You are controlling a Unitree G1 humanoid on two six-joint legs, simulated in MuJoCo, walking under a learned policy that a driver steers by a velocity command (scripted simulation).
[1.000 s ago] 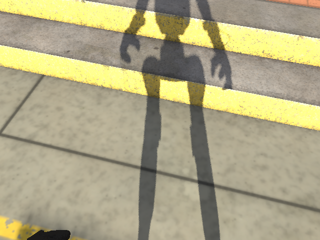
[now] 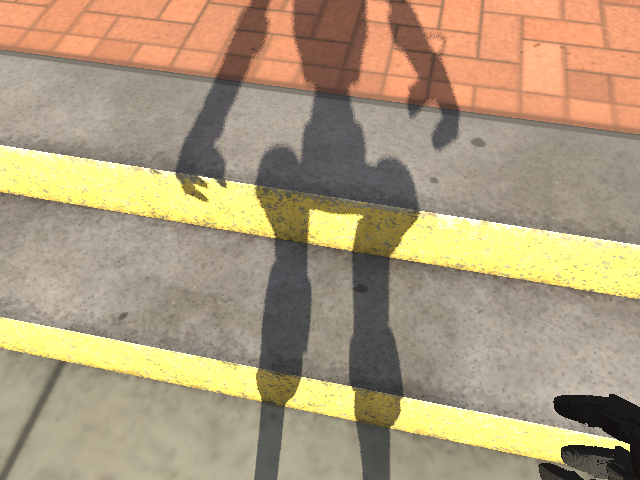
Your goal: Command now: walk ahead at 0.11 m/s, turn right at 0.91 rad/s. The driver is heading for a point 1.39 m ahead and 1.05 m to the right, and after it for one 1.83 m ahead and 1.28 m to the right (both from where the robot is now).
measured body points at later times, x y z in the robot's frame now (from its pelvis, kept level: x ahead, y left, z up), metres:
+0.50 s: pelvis +0.02 +0.02 -0.01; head +0.04 -0.02 +0.44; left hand +0.29 +0.20 -0.08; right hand +0.03 -0.31 -0.11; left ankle +0.15 +0.14 -0.73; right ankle -0.03 -0.08 -0.74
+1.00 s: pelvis +0.05 +0.01 +0.00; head +0.07 +0.01 +0.45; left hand +0.37 +0.05 -0.08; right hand -0.05 -0.28 -0.09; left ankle +0.14 +0.09 -0.73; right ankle -0.04 -0.07 -0.72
